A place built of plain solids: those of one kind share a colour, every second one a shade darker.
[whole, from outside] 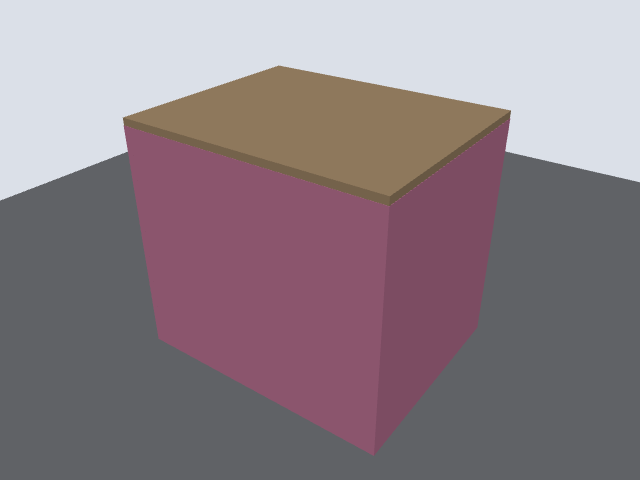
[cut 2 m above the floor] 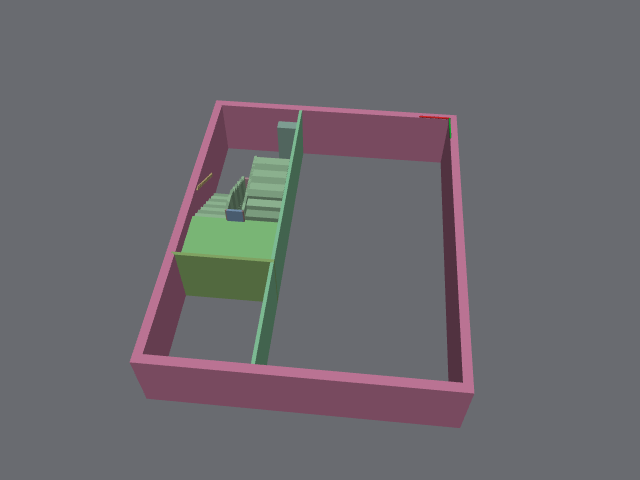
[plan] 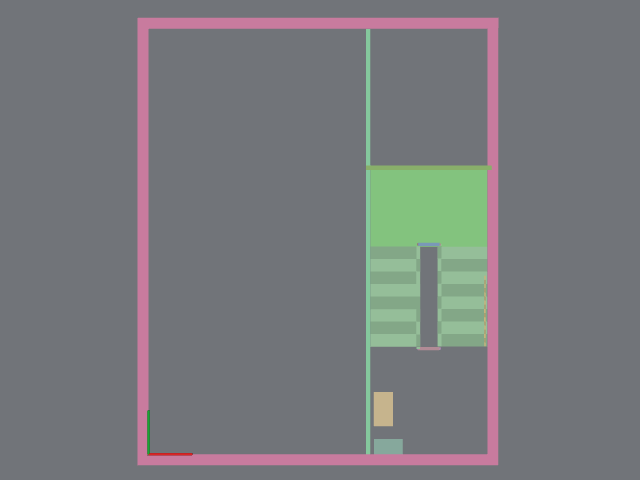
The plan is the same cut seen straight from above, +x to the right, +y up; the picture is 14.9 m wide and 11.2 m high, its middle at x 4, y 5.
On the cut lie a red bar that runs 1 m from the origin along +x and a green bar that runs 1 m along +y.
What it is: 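A small block of dwellings, 7.9 m wide and 9.9 m deep inside, its common dog-leg stair of 18 risers of 171 mm a storey on goings of 292 mm, 1.16 m wide flights and a well of 0.40 m; the dwelling on the second floor; a hall, a living room, a kitchen, a bedroom, the bathroom shut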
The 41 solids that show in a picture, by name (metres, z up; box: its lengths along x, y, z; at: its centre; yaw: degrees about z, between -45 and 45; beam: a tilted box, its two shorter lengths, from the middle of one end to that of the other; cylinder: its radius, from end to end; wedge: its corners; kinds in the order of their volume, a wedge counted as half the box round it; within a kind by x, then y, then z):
{
 "wall_1": {"box": [0.26, 10.44, 9.29], "at": [-0.13, 4.96, 4.6]},
 "wall_2": {"box": [8.42, 0.26, 9.29], "at": [3.95, -0.13, 4.6]},
 "wall_3": {"box": [8.42, 0.26, 9.29], "at": [3.95, 10.06, 4.6]},
 "wall_4": {"box": [0.26, 10.44, 9.29], "at": [8.03, 4.96, 4.6]},
 "roof_slab_1": {"box": [8.4, 10.42, 0.44], "at": [3.95, 4.96, 9.31]},
 "piece_1": {"box": [1.16, 0.3, 2.96], "at": [5.76, 2.66, 1.43]},
 "piece_2": {"box": [1.16, 0.3, 2.79], "at": [5.76, 2.95, 1.34]},
 "piece_3": {"box": [1.16, 0.3, 2.62], "at": [5.76, 3.24, 1.26]},
 "piece_4": {"box": [1.16, 0.3, 2.45], "at": [5.76, 3.53, 1.17]},
 "piece_5": {"box": [1.16, 0.3, 2.28], "at": [5.76, 3.82, 1.09]},
 "piece_6": {"box": [1.16, 0.3, 2.1], "at": [5.76, 4.12, 1.0]},
 "piece_7": {"box": [1.16, 0.3, 1.93], "at": [5.76, 4.41, 0.92]},
 "piece_8": {"box": [1.16, 0.3, 1.76], "at": [5.76, 4.7, 0.83]},
 "piece_9": {"box": [0.09, 0.29, 2.29], "at": [6.29, 2.65, 2.69]},
 "piece_10": {"box": [0.09, 0.29, 2.12], "at": [6.29, 2.95, 2.6]},
 "piece_11": {"box": [0.09, 0.29, 1.95], "at": [6.29, 3.24, 2.51]},
 "piece_12": {"box": [0.09, 0.29, 1.43], "at": [6.29, 4.12, 2.26]},
 "piece_13": {"box": [0.09, 0.29, 1.26], "at": [6.29, 4.41, 2.17]},
 "piece_14": {"box": [0.09, 0.29, 1.09], "at": [6.29, 4.7, 2.09]},
 "piece_15": {"box": [0.09, 0.29, 1.14], "at": [6.79, 2.66, 0.52]},
 "piece_16": {"box": [0.09, 0.29, 1.31], "at": [6.79, 2.96, 0.61]},
 "piece_17": {"box": [0.09, 0.29, 1.48], "at": [6.79, 3.25, 0.69]},
 "piece_18": {"box": [0.09, 0.29, 1.65], "at": [6.79, 3.54, 0.78]},
 "piece_19": {"box": [0.09, 0.29, 1.83], "at": [6.79, 3.83, 0.86]},
 "piece_20": {"box": [0.09, 0.29, 2.0], "at": [6.79, 4.13, 0.95]},
 "piece_21": {"box": [0.09, 0.29, 2.17], "at": [6.79, 4.42, 1.03]},
 "piece_22": {"box": [1.16, 0.3, 0.22], "at": [7.32, 2.67, 0.06]},
 "piece_23": {"box": [1.16, 0.3, 0.39], "at": [7.32, 2.96, 0.15]},
 "piece_24": {"box": [1.16, 0.3, 0.56], "at": [7.32, 3.25, 0.23]},
 "piece_25": {"box": [1.16, 0.3, 0.73], "at": [7.32, 3.54, 0.32]},
 "piece_26": {"box": [1.16, 0.3, 0.91], "at": [7.32, 3.83, 0.4]},
 "piece_27": {"box": [1.16, 0.3, 1.08], "at": [7.32, 4.12, 0.49]},
 "piece_28": {"box": [1.16, 0.3, 1.25], "at": [7.32, 4.42, 0.57]},
 "piece_29": {"box": [1.16, 0.3, 1.42], "at": [7.32, 4.71, 0.66]},
 "half_1": {"box": [2.73, 1.79, 1.59], "at": [6.54, 5.74, 0.75]},
 "core_wall_low_1": {"box": [0.1, 9.93, 6.05], "at": [5.12, 4.96, 2.98]},
 "core_wall_back_1": {"box": [2.94, 0.1, 9.13], "at": [6.54, 6.69, 4.52]},
 "hung_more_letter_boxes_1": {"box": [0.67, 0.36, 1.5], "at": [5.59, 0.18, 0.7]},
 "ground_whole_1": {"box": [0.5, 0.08, 1.0], "at": [6.54, 2.47, 0.45]},
 "whole_1": {"box": [0.5, 0.08, 0.95], "at": [6.54, 4.9, 2.02]},
 "laid_doormat_1": {"box": [0.45, 0.8, 0.05], "at": [5.48, 1.05, -0.02]}
}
